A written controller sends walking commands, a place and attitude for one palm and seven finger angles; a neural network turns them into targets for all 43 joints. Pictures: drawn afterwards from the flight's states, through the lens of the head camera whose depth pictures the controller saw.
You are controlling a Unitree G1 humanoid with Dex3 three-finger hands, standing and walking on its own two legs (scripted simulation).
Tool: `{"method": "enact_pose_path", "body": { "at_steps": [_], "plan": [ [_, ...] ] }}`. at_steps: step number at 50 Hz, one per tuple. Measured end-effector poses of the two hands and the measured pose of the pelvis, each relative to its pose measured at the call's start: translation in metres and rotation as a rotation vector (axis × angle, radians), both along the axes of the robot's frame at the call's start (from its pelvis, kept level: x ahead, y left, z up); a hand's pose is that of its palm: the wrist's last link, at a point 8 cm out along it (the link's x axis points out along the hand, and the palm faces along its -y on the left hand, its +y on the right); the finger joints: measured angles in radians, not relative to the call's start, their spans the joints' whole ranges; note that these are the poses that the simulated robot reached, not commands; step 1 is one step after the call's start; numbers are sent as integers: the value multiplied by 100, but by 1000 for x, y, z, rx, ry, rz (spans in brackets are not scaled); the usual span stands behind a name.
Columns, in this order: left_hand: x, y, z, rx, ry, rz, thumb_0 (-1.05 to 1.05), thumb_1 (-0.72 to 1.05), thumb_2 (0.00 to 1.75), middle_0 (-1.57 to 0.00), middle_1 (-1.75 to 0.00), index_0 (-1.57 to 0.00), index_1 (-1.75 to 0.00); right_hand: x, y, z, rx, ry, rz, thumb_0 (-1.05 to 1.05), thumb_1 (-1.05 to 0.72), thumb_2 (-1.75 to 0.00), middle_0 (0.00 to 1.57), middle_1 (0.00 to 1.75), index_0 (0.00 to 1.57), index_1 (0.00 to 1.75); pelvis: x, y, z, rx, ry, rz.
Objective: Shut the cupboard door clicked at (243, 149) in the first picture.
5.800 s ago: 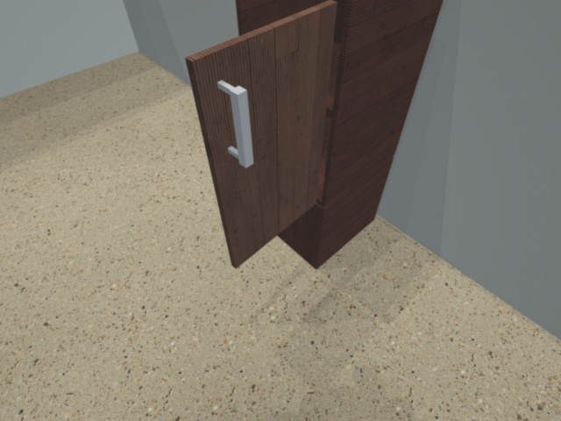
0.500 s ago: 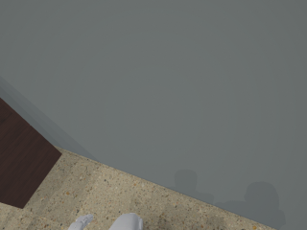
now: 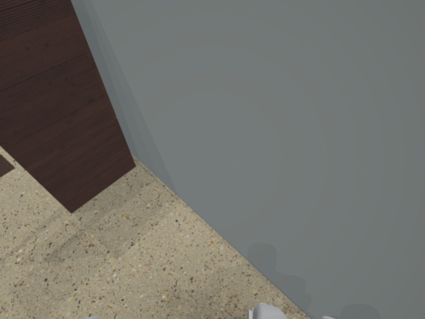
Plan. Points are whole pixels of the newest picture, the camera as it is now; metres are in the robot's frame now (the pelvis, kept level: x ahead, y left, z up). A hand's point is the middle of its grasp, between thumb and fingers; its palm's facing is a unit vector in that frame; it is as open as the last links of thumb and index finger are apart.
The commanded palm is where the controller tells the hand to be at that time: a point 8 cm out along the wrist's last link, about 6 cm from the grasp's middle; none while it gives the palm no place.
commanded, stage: turn to face it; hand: left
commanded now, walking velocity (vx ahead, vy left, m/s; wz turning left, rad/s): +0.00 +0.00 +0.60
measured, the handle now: out of the picture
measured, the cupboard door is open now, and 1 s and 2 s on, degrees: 93 93 93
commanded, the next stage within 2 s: take the last steps up to it in 1.28 s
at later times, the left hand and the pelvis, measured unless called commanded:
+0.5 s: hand out of the picture +0.01 +0.16 -0.16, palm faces +0.33 -0.91 -0.25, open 7.3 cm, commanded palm none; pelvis +0.01 -0.05 +0.00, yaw +20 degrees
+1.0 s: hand out of the picture +0.02 +0.19 -0.15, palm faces +0.54 -0.79 -0.29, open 7.4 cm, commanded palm none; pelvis +0.04 -0.05 -0.01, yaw +35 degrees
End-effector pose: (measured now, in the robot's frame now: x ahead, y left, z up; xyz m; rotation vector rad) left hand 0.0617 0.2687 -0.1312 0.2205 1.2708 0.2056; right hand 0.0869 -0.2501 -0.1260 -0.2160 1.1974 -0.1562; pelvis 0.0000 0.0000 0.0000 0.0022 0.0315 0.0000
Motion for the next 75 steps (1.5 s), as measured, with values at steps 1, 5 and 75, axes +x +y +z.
{"method": "enact_pose_path", "body": {
  "at_steps": [1, 5, 75],
  "plan": [
    [2, -2, 2, 4, -11, 5, 1, 91, 90, -20, -30, -19, -30, 0, 0, -1, 6, 8, 7, 0, -91, -90, 20, 30, 20, 30, 0, -2, 1, 0, 1, 10],
    [11, -15, 9, 15, -56, 23, 1, 91, 90, -20, -30, -19, -30, -3, -7, -10, 34, 45, 28, 0, -91, -90, 20, 30, 20, 30, 2, -15, 0, 4, 0, 55],
    [-221, -145, -20, -99, 97, 904, 1, 91, 90, -20, -30, -20, -30, 191, 123, -4, 20, -21, 882, 0, -91, -90, 20, 30, 20, 30, 31, -45, -8, 23, -23, 843]
  ]
}}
